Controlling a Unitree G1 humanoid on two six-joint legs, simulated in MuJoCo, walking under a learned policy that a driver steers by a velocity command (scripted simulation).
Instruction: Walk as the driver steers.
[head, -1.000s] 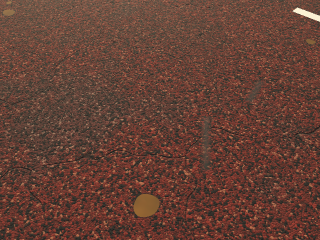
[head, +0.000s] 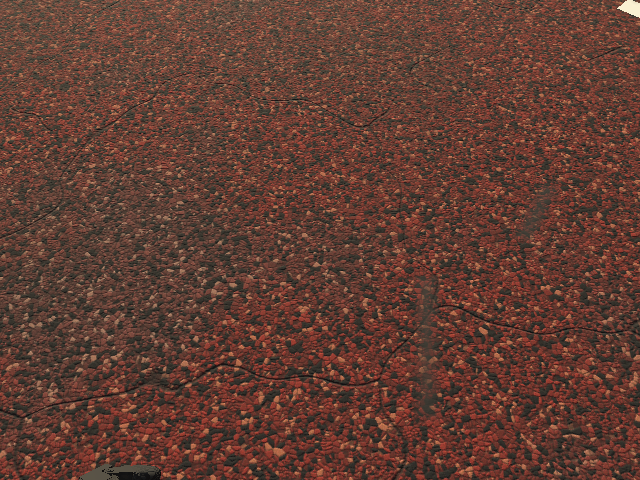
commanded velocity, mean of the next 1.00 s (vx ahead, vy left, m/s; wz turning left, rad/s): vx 0.24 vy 0.00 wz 0.44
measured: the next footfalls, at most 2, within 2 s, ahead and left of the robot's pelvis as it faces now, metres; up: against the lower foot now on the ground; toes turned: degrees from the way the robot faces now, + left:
left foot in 0.42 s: +0.15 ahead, +0.14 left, +0.00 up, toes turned +14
right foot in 0.88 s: +0.39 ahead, -0.02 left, +0.00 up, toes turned +29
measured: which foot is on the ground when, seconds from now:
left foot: up 0.00-0.40, down 0.42-0.88, up 0.90-1.00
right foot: down 0.00-0.42, up 0.44-0.86, down 0.88-1.00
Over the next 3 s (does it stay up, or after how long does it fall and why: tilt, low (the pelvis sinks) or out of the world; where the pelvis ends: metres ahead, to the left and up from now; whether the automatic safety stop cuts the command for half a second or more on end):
stays up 1.31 0.32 0.01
